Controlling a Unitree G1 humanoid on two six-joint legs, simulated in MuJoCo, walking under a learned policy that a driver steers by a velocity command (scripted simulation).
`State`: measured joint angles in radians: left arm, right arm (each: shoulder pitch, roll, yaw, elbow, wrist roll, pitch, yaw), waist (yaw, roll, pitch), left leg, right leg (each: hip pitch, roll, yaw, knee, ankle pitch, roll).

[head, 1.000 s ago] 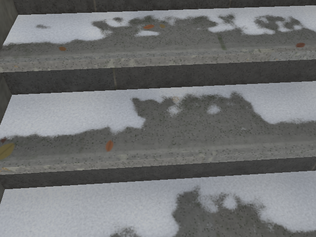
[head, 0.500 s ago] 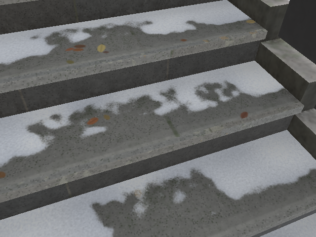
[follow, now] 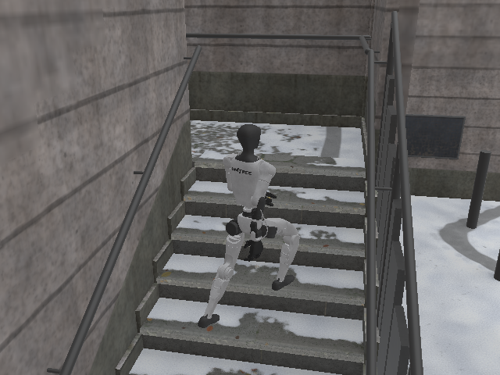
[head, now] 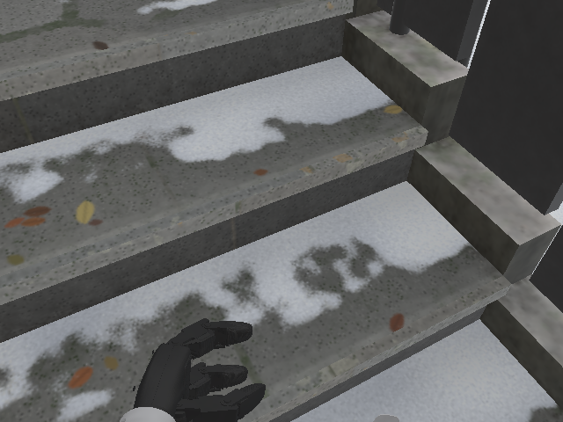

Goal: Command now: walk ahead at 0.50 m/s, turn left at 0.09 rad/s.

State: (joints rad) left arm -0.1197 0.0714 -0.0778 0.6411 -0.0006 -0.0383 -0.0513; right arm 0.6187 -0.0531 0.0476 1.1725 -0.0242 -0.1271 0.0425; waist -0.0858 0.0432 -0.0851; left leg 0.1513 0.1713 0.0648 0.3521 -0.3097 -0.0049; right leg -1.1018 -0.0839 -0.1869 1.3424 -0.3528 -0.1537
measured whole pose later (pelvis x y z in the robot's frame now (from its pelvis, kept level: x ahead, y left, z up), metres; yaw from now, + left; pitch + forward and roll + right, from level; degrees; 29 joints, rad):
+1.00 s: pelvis +0.52 +0.14 +0.33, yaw +31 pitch +6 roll +2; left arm 0.02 0.19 -0.04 0.87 0.05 -0.07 -0.04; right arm 0.53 -0.11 0.03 1.18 -0.11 -0.08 0.04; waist -0.06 -0.03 -0.15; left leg -0.33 -0.13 -0.08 0.63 -0.39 0.08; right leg -1.36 -0.04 0.09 2.10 -0.22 -0.18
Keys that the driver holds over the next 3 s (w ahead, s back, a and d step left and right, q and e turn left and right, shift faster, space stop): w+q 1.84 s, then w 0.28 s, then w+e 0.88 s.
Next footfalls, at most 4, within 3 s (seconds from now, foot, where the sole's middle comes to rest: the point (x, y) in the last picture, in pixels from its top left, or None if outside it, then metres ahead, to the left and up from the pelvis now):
0.62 left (154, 400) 0.46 0.21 -0.43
1.16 right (183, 179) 0.84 0.16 -0.26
1.80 left None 0.92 0.63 -0.09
2.38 right None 1.26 0.82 -0.09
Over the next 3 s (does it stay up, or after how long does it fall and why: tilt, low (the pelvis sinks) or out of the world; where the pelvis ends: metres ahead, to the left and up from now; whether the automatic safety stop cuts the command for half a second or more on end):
stays up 1.30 1.03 0.68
